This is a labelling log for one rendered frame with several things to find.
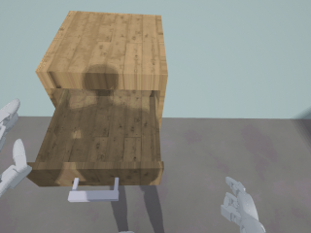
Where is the robot right forearm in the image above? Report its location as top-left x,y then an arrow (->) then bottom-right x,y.
239,218 -> 266,233

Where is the cabinet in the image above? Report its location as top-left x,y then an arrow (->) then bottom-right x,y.
35,11 -> 168,133

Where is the handle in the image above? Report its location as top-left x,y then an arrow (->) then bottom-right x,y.
68,177 -> 120,203

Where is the drawer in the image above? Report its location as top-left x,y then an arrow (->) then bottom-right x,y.
26,88 -> 164,187

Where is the robot right hand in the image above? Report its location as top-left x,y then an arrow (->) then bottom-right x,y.
221,177 -> 259,226

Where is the robot left hand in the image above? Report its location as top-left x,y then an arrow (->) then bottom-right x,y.
0,98 -> 32,198

